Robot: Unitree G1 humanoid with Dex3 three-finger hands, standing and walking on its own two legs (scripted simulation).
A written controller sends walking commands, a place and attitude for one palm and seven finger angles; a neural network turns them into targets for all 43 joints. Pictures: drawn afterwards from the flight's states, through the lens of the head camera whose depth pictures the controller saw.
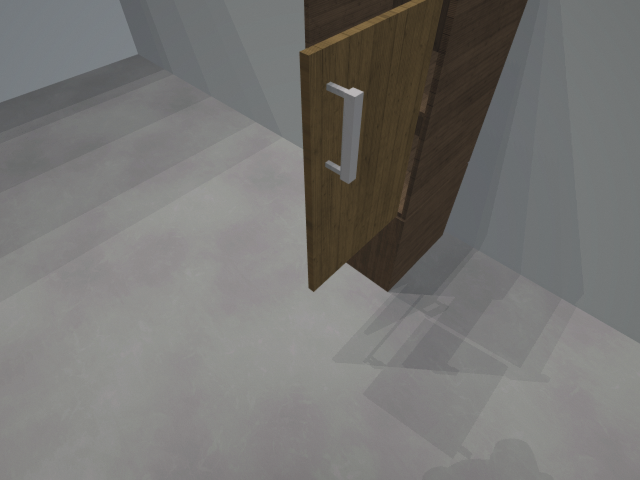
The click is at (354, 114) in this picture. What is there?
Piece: cupboard door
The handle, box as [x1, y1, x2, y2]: [325, 82, 363, 183]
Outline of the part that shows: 329,82 326,84 326,89 342,96 344,98 341,165 339,166 328,160 325,162 325,166 338,173 342,180 349,183 355,178 363,92 353,87 350,89 346,89 332,82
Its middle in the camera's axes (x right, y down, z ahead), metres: +0.03 -0.17 +0.64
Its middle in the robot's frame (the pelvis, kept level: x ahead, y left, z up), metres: +0.62 +0.00 +0.10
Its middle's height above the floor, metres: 0.88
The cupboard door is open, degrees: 91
